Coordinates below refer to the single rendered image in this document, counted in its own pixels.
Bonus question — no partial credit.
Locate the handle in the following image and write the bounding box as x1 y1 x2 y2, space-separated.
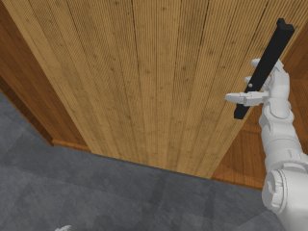
234 17 295 120

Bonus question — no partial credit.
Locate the right robot forearm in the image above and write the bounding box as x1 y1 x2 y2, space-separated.
259 97 308 174

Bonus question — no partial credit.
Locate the robot right hand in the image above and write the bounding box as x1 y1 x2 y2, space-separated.
224 58 290 107

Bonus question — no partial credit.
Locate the wardrobe door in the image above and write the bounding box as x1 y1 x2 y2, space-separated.
2 0 308 179
0 0 88 146

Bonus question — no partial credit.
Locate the right robot upper arm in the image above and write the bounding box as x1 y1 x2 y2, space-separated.
261 168 308 231

